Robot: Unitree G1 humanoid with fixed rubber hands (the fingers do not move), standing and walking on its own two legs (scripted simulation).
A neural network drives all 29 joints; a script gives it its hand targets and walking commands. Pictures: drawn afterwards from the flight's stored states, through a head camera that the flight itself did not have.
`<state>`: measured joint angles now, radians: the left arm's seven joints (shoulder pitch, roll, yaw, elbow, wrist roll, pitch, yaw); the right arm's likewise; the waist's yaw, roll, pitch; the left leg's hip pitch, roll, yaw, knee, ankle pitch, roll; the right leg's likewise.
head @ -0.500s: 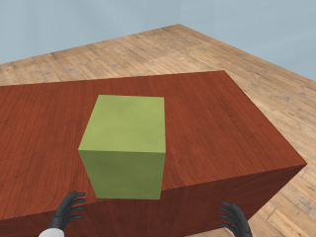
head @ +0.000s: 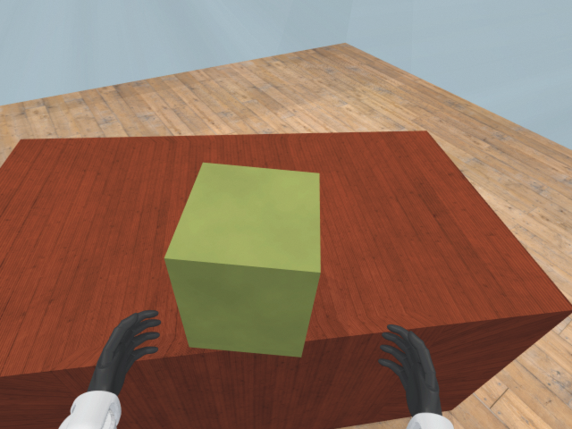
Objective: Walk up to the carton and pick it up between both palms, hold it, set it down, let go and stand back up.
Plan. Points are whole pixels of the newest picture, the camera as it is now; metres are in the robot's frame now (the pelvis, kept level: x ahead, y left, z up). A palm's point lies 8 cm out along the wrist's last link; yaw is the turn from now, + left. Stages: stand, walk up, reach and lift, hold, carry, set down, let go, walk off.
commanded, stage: reach and lift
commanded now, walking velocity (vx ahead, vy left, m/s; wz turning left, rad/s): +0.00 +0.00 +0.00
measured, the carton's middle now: (253, 261) +0.39 +0.09 +0.00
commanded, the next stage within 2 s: none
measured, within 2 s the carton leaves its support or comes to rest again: neither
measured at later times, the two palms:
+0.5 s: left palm (113, 334) +0.22 +0.25 +0.04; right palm (418, 353) +0.24 -0.16 +0.03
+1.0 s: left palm (124, 257) +0.30 +0.25 +0.10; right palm (417, 275) +0.32 -0.15 +0.09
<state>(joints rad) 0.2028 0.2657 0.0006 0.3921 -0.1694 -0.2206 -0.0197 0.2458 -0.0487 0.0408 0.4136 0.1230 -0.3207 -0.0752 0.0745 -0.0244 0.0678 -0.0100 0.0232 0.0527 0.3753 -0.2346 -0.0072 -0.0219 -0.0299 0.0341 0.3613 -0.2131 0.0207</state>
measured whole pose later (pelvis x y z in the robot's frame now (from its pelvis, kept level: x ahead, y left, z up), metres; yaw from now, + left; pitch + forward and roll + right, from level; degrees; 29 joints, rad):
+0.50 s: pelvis +0.02 +0.00 +0.00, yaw +1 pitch -6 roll -1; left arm 0.19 0.27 0.06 0.09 -0.19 0.02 -0.07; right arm 0.25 -0.09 0.08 0.16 0.17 -0.17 -0.16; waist 0.08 0.00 0.08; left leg -0.01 0.04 0.03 0.35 -0.24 -0.02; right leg 0.01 -0.02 0.01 0.28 -0.19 0.03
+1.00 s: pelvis +0.00 -0.01 +0.00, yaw +1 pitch -4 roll -1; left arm -0.24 0.27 0.18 0.10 -0.17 0.39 -0.06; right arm -0.21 -0.14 0.05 0.17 0.26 0.15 -0.23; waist 0.06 -0.02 0.09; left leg -0.07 0.04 0.03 0.35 -0.20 -0.02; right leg -0.05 -0.01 0.01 0.29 -0.16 0.03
